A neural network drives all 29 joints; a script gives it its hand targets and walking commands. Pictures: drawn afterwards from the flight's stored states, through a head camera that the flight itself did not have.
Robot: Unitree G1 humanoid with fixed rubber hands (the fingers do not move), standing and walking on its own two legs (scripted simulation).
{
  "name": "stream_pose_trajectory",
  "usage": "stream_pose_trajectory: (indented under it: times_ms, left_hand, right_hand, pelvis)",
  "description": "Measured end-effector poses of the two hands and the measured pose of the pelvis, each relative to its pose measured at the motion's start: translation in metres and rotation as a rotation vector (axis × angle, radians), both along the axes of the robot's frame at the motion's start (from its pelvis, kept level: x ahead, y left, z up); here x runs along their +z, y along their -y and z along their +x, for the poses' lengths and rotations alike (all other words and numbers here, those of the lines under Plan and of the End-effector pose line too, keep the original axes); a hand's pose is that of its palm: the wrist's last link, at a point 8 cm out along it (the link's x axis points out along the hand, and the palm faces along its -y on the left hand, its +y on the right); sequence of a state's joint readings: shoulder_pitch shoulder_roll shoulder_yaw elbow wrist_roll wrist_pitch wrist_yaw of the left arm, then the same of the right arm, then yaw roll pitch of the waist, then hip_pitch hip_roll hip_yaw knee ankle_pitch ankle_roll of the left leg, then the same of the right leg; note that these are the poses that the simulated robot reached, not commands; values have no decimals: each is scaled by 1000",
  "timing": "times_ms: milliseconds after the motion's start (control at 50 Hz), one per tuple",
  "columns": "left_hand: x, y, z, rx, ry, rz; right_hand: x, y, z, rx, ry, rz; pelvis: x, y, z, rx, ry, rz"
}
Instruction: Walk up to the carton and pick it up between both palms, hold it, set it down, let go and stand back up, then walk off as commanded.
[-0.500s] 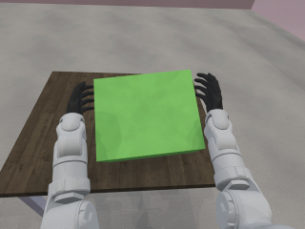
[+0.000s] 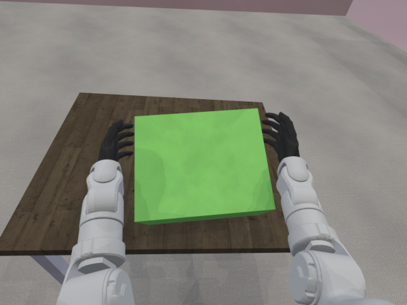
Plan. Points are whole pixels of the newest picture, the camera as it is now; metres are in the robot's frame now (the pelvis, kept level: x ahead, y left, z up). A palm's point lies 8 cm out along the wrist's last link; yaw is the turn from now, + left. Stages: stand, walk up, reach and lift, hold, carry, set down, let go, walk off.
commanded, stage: set down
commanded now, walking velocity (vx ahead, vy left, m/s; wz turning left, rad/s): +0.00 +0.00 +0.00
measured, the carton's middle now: (200, 169) +0.40 +0.02 +0.03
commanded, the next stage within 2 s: none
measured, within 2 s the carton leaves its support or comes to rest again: neither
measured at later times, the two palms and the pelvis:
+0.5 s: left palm (113, 166) +0.36 +0.21 +0.06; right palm (275, 153) +0.41 -0.14 +0.09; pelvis +0.01 +0.00 +0.00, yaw +0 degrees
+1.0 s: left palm (116, 175) +0.36 +0.21 +0.03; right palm (268, 155) +0.43 -0.14 +0.06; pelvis +0.02 +0.00 +0.00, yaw +0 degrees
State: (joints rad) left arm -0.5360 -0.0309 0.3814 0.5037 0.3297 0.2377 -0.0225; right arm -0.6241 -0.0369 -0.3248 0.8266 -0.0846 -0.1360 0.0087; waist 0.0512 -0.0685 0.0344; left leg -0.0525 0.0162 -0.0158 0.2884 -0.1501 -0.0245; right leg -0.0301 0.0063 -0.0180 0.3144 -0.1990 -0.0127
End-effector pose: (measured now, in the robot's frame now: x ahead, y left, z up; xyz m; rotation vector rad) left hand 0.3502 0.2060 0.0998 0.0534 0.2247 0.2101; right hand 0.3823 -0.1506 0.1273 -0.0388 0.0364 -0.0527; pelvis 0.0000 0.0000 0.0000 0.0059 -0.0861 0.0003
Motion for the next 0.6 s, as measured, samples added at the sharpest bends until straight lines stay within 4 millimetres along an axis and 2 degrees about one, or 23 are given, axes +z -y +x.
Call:
stream_pose_trajectory:
  times_ms: [140, 340, 600]
  left_hand:
    - [-8, 1, 1, 19, 5, 0]
    - [-25, -5, 6, 50, -19, 9]
    - [-46, -4, 14, 66, -32, 19]
  right_hand:
    - [-5, -1, 5, 6, -6, 3]
    - [-21, -8, 19, 33, -42, -8]
    - [-44, -9, 32, 37, -77, -8]
  pelvis:
    - [0, 0, 1, 0, -13, 0]
    - [0, 0, 6, 0, -57, 0]
    - [0, 0, 12, 1, -115, 0]
